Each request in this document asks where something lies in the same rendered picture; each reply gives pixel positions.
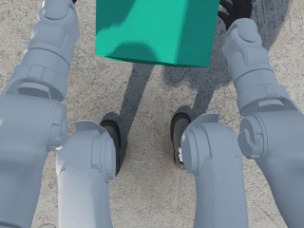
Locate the robot right hand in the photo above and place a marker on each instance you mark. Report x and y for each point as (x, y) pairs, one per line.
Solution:
(237, 9)

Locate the robot right foot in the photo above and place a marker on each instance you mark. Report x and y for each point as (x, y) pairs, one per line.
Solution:
(178, 124)

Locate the carton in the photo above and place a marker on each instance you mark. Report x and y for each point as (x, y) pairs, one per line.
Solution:
(170, 33)

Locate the robot left shin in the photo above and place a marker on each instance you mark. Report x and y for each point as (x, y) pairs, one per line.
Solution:
(61, 155)

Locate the left robot forearm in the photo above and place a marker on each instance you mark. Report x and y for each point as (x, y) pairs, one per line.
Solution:
(49, 52)

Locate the left robot upper arm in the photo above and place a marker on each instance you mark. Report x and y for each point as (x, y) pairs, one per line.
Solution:
(30, 128)

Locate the right robot upper arm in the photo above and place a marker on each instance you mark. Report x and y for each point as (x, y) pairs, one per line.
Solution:
(275, 141)

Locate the right robot forearm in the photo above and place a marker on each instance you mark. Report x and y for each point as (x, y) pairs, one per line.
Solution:
(253, 76)

